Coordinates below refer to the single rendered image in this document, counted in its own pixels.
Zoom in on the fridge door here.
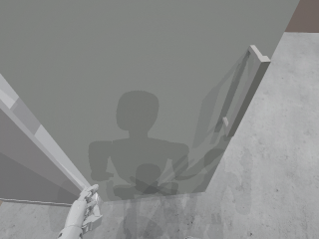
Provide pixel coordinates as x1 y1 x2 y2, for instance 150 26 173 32
0 0 300 202

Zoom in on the handle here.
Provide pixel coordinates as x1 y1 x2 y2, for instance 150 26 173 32
222 45 271 137

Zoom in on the left robot hand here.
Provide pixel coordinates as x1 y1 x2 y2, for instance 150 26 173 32
64 184 103 234

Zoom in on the left robot forearm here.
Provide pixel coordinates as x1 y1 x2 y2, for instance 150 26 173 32
57 226 84 239

